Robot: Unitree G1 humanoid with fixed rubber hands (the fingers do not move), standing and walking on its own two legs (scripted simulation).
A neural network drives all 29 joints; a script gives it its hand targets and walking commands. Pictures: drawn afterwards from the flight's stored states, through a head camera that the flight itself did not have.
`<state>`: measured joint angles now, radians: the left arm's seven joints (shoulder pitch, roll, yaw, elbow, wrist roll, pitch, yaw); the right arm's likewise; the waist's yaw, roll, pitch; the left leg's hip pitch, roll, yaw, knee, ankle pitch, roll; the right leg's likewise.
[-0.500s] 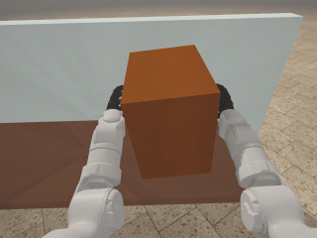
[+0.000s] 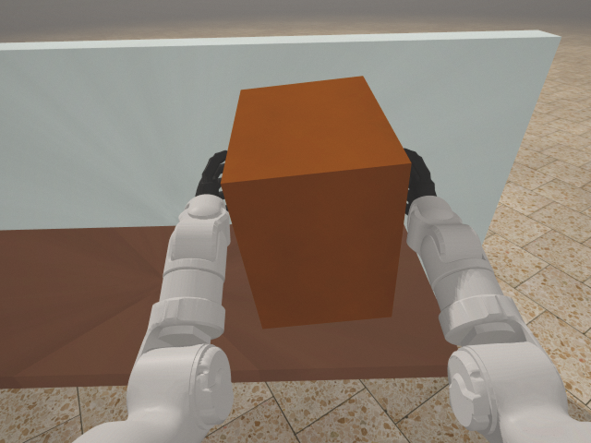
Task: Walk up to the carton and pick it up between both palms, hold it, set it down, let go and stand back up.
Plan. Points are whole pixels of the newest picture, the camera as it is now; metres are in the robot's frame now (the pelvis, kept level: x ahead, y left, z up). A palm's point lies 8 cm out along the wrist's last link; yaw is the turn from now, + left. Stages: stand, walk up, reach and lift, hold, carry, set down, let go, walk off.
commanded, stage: hold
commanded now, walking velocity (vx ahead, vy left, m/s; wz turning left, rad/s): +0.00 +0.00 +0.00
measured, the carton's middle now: (313, 199) +0.43 -0.01 +0.17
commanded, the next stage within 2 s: none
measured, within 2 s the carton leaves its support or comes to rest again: neither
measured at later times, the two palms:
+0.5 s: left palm (207, 200) +0.38 +0.14 +0.21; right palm (417, 198) +0.37 -0.15 +0.21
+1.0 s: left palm (205, 201) +0.38 +0.14 +0.21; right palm (417, 198) +0.37 -0.15 +0.21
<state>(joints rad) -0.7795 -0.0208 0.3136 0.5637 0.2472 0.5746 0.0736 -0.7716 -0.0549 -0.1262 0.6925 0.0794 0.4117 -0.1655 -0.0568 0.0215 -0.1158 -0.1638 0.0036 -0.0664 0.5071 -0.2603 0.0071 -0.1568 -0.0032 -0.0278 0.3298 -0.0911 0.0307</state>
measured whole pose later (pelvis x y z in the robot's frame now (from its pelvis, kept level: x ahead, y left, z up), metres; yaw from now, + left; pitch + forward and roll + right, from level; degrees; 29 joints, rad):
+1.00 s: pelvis +0.00 +0.00 +0.00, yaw +0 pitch -5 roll -2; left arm -0.78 -0.02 0.32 0.54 0.29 0.61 0.04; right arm -0.78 -0.05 -0.12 0.68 0.08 0.43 -0.17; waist -0.06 0.02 -0.12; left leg -0.15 0.00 -0.07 0.51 -0.26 0.01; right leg -0.14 0.00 -0.03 0.32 -0.09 0.03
